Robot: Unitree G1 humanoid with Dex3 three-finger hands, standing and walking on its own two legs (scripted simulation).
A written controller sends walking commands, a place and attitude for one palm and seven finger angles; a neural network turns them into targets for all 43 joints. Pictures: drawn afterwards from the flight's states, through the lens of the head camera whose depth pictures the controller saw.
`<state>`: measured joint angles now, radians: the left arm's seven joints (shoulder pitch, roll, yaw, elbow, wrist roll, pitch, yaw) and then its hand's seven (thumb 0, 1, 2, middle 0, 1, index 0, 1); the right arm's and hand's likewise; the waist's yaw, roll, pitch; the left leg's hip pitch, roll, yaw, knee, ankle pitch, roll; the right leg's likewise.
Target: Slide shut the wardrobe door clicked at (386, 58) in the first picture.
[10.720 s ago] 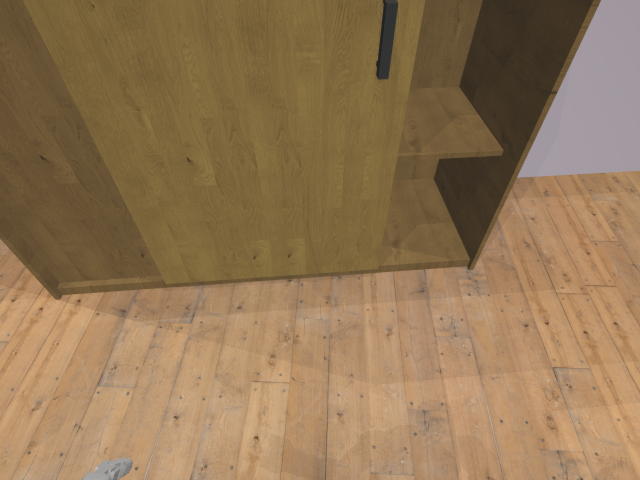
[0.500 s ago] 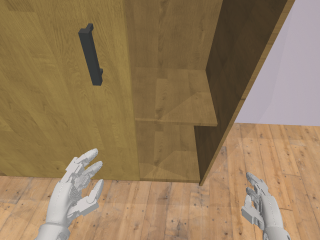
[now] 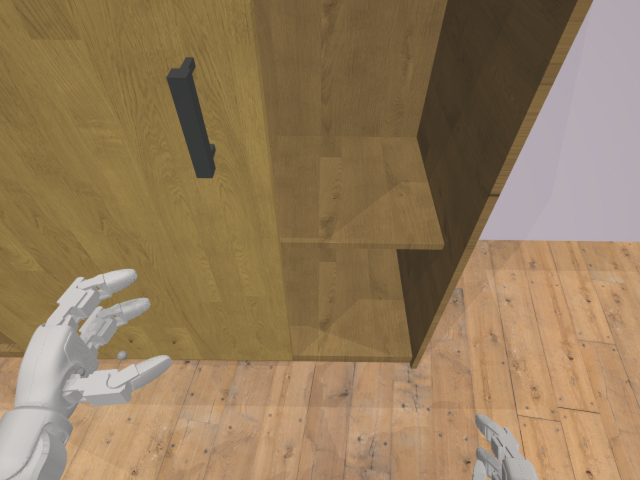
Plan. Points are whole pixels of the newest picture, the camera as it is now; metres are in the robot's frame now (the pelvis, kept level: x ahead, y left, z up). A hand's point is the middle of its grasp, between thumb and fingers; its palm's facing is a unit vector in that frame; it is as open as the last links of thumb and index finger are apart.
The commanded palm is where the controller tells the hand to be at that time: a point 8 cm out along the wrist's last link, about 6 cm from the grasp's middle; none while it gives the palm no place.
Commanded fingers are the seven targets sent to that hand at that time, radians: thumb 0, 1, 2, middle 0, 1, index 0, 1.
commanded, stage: raise the hand with hooked fingers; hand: left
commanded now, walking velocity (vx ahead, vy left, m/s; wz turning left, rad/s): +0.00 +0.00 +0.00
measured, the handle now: (197, 119) +0.54 +0.20 +0.18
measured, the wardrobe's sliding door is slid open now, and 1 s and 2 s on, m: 0.38 0.38 0.38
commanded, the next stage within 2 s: move the hooked fingers beside the handle in 1.22 s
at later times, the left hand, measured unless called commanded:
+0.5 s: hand (51, 290) +0.26 +0.27 +0.17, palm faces +0.10 -0.99 -0.07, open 13.8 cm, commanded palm +0.22 +0.31 +0.17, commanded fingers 0.00 -0.50 0.30 -0.30 -1.20 -0.30 -1.20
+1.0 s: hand (68, 251) +0.29 +0.26 +0.19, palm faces +0.08 -1.00 -0.05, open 14.0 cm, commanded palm +0.25 +0.31 +0.20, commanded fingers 0.00 -0.50 0.30 -0.30 -1.20 -0.30 -1.20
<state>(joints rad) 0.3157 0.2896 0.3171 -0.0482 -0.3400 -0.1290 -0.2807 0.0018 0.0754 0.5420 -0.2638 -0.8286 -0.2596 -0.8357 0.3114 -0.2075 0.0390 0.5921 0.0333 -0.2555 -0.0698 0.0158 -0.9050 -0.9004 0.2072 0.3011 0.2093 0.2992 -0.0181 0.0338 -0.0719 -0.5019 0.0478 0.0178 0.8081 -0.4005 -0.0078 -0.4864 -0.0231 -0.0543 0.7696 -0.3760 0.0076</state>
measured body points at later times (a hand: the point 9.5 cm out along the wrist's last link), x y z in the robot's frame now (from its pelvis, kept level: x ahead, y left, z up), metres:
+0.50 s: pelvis +0.01 +0.00 +0.02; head +0.00 -0.01 +0.47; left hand +0.25 +0.32 +0.17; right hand +0.22 -0.20 -0.03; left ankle +0.01 +0.12 -0.71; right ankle +0.01 -0.13 -0.71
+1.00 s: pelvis +0.02 -0.02 +0.03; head +0.01 -0.04 +0.48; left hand +0.28 +0.31 +0.19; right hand +0.20 -0.25 -0.04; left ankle +0.01 +0.12 -0.71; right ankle +0.01 -0.13 -0.71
